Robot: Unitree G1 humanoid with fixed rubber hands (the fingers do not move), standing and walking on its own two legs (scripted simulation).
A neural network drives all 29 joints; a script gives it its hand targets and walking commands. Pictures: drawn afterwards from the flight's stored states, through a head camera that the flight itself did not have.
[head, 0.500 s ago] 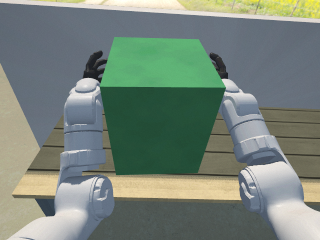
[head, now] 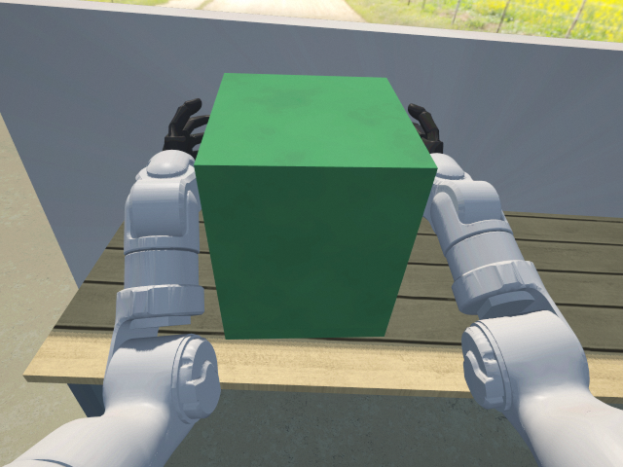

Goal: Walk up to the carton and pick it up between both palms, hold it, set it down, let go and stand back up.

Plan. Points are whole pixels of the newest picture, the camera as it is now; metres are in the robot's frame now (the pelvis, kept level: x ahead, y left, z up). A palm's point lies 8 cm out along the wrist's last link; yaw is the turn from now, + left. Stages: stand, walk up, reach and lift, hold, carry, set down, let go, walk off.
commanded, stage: hold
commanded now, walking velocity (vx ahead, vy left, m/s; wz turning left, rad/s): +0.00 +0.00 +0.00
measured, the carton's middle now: (306, 208) +0.35 +0.01 +0.21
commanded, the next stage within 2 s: none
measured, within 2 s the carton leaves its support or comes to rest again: neither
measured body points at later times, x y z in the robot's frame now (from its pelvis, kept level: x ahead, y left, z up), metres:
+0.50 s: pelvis +0.00 +0.00 +0.00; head -0.07 +0.03 +0.44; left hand +0.39 +0.16 +0.26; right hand +0.39 -0.14 +0.26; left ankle +0.05 +0.13 -0.75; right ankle -0.02 -0.11 -0.75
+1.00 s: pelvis +0.00 +0.00 +0.00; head -0.07 +0.02 +0.44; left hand +0.38 +0.16 +0.26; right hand +0.39 -0.14 +0.26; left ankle +0.05 +0.13 -0.75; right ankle -0.02 -0.11 -0.75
